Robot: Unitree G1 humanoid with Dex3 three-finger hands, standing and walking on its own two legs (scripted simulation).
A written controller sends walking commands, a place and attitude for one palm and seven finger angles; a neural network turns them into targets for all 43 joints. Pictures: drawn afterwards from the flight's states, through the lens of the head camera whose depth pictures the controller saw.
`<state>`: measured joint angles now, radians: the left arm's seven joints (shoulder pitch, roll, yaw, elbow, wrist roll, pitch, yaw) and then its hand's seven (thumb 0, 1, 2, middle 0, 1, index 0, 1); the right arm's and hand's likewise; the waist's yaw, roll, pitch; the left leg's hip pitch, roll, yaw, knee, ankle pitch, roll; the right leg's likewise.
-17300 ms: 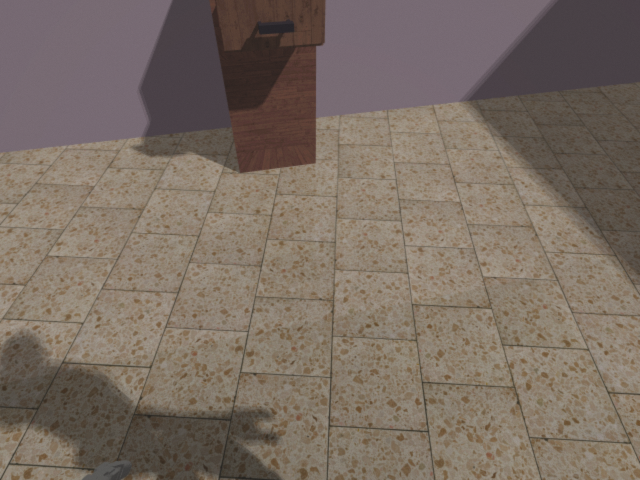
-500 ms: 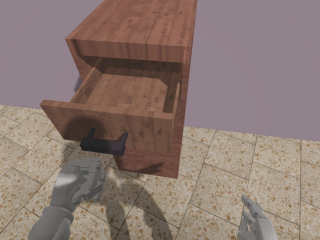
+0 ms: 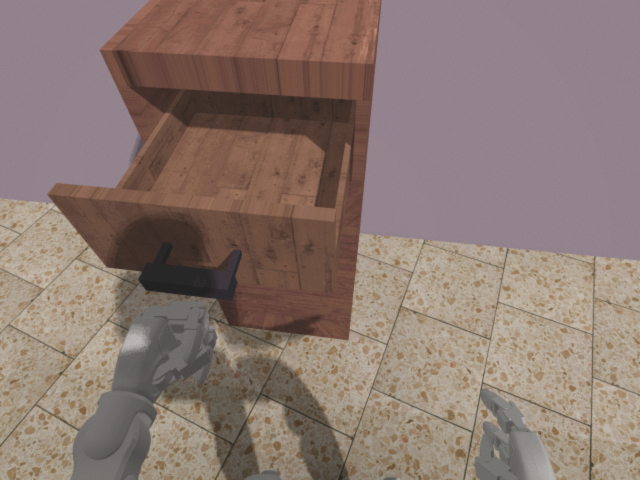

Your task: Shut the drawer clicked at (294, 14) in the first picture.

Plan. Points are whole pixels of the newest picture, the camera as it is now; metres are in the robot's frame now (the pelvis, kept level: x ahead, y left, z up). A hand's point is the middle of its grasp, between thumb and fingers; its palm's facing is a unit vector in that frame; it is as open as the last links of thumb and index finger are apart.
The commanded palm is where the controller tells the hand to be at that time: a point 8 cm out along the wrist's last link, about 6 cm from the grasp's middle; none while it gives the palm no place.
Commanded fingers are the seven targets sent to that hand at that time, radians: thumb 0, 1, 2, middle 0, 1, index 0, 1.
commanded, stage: bring the fist close to the handle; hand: left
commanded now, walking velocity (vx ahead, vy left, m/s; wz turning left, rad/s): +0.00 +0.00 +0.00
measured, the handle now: (195, 267) +0.37 +0.18 +0.06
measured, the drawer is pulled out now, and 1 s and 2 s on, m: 0.24 0.19 0.06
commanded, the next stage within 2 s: push the drawer shut in 0.24 s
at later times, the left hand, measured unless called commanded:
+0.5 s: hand (204, 342) +0.26 +0.14 +0.06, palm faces -0.13 -0.99 -0.06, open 3.3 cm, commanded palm +0.25 +0.20 +0.06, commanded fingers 0.00 0.90 0.90 -1.40 -1.60 -1.40 -1.60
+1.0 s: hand (223, 293) +0.33 +0.13 +0.06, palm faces -0.13 -0.99 -0.06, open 3.1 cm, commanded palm +0.32 +0.19 +0.06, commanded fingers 0.00 0.90 0.90 -1.40 -1.60 -1.40 -1.60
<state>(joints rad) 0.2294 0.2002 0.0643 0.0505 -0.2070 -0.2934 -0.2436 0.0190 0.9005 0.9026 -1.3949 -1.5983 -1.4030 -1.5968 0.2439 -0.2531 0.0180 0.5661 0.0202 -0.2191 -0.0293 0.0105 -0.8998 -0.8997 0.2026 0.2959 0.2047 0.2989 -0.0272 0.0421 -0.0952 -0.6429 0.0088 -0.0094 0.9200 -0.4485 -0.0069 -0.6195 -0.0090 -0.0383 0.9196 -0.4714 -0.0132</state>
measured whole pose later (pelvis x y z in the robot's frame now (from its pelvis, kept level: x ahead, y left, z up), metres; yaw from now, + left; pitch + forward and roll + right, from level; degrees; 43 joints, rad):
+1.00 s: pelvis -0.01 +0.00 +0.00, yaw +0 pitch +11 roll +0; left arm -0.17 0.22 0.08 0.37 -0.18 -0.28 -0.18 0.00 0.83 0.92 -1.40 -1.60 -1.40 -1.60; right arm 0.25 -0.26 0.03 0.61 0.03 -0.15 -0.04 0.01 -0.90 -0.90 0.20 0.30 0.20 0.30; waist -0.04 0.04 -0.08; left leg -0.69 0.01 -0.02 0.92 -0.42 -0.01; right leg -0.66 -0.01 -0.04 0.92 -0.45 -0.01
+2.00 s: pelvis -0.02 +0.01 -0.01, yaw -2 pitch +17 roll -1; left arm -0.75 0.31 0.26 0.99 -0.11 -0.37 -0.19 0.00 0.81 0.89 -1.40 -1.60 -1.40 -1.60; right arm 0.34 -0.26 0.02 0.65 0.00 -0.04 0.00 0.00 -0.90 -0.90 0.20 0.30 0.20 0.30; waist -0.13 0.03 -0.10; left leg -0.85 0.02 0.01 0.99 -0.44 0.00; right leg -0.83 0.01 -0.02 0.97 -0.44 -0.01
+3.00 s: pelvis -0.04 +0.02 -0.04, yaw -1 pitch +24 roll -4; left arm -1.16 0.48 0.28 1.30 -0.01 -0.33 -0.13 0.00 0.61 0.93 -1.40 -1.60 -1.40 -1.60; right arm 0.39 -0.27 0.05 0.68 -0.05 -0.03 0.01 0.00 -0.90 -0.90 0.20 0.30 0.20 0.30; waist -0.23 0.04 -0.10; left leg -1.11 0.02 -0.04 1.11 -0.43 0.01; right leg -1.04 0.01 -0.07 1.04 -0.42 0.00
